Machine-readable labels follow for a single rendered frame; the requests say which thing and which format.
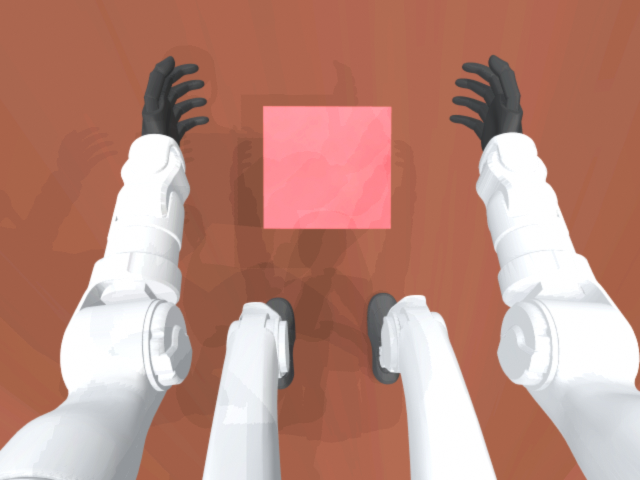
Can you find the robot right upper arm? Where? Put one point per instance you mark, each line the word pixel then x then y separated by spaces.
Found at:
pixel 579 360

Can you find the robot left shin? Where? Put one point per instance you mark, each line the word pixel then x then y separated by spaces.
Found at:
pixel 252 308

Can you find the robot right forearm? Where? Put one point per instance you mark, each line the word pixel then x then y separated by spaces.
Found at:
pixel 529 234

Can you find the robot right hand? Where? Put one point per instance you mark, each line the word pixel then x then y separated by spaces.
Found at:
pixel 502 112

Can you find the carton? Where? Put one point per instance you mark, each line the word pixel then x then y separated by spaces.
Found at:
pixel 327 167

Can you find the robot left upper arm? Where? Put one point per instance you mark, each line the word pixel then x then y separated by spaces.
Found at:
pixel 119 360

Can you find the robot left forearm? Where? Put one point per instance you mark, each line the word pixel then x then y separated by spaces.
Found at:
pixel 145 235

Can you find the robot right thigh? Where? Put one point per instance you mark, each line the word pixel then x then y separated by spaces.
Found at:
pixel 445 438

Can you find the robot left hand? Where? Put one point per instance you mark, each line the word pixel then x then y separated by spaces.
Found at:
pixel 160 113

